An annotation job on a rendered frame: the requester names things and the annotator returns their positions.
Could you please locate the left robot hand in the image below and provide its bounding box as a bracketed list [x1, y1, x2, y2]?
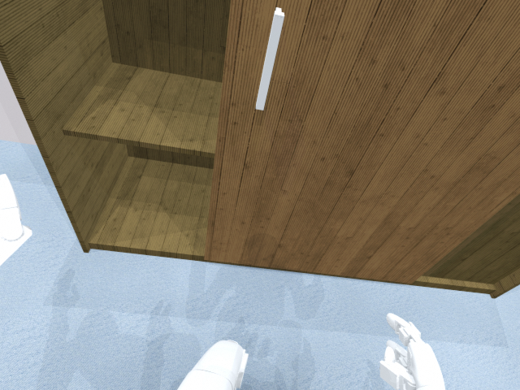
[0, 174, 32, 266]

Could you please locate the right robot hand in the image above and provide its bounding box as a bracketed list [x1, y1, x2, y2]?
[380, 313, 445, 390]

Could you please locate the left robot thigh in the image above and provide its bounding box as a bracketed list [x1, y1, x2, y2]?
[177, 340, 249, 390]

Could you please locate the wardrobe door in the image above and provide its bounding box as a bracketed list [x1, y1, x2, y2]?
[204, 0, 520, 284]
[423, 193, 520, 284]

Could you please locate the handle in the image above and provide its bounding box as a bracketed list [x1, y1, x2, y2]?
[256, 7, 284, 111]

